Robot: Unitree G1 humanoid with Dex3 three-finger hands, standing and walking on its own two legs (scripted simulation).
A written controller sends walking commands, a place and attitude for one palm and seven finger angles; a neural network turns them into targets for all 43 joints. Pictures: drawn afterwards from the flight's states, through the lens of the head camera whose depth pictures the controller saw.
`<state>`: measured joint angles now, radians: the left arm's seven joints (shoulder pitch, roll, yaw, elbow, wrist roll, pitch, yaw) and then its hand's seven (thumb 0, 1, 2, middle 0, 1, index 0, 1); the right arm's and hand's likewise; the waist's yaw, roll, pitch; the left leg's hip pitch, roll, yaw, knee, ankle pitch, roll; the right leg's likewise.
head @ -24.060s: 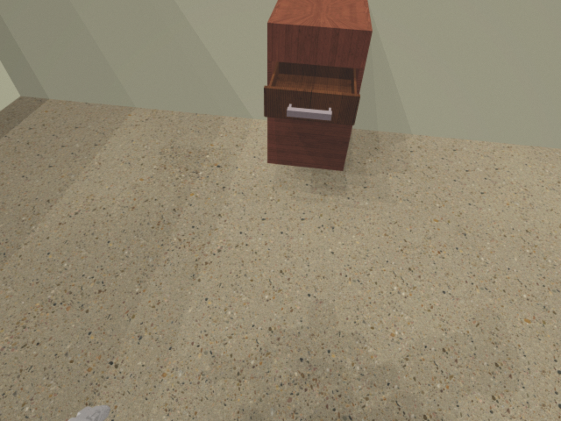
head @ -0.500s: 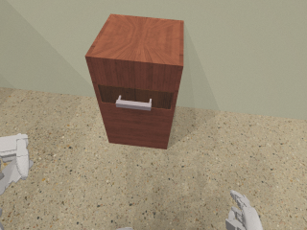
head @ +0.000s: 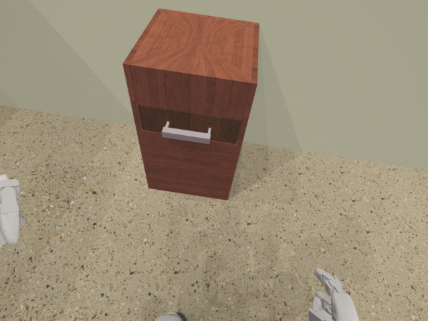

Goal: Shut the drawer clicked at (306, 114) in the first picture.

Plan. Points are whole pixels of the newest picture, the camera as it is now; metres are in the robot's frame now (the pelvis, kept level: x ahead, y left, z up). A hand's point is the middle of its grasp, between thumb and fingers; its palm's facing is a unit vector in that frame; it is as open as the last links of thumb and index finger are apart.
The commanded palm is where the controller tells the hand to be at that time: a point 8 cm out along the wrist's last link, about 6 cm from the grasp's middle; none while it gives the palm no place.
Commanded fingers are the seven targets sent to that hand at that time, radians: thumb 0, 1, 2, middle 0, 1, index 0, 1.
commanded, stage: step back with the hand held close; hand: left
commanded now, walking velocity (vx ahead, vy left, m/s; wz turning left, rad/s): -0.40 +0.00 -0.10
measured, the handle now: (187, 131) +0.78 +0.12 -0.24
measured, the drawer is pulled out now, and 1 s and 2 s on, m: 0.00 0.00 0.00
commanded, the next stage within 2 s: stop stepping back and stand still in 0.10 s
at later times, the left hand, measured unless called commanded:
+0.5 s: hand out of the picture +0.11 +0.24 +0.16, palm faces +0.34 -0.85 -0.40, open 3.2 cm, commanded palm +0.07 +0.27 +0.19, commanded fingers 0.00 0.90 0.90 -1.40 -1.60 -1.40 -1.60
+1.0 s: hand out of the picture +0.10 +0.29 +0.15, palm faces +0.42 -0.84 -0.34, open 3.2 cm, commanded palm +0.04 +0.31 +0.19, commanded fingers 0.00 0.90 0.90 -1.40 -1.60 -1.40 -1.60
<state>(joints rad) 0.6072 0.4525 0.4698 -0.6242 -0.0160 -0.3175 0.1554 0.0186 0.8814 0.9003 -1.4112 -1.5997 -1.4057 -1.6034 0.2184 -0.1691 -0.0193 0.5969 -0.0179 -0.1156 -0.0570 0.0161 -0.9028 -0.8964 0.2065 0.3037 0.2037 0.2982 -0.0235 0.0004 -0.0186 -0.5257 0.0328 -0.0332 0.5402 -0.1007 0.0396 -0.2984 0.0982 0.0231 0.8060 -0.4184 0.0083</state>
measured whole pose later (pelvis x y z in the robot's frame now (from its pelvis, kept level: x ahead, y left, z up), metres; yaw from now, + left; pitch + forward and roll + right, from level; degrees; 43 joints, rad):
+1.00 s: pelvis -0.11 +0.04 +0.00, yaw -3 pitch -1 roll +0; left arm 0.53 0.33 0.37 -0.49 -0.04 -0.15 0.17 0.01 0.88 0.90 -1.41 -1.60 -1.41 -1.60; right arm 0.26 -0.20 0.02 0.66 0.00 -0.09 -0.09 0.02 -0.90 -0.90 0.21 0.30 0.21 0.30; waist 0.01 -0.05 -0.03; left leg -0.31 0.02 0.05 0.59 -0.27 0.02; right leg -0.23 -0.01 -0.05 0.64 -0.38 -0.01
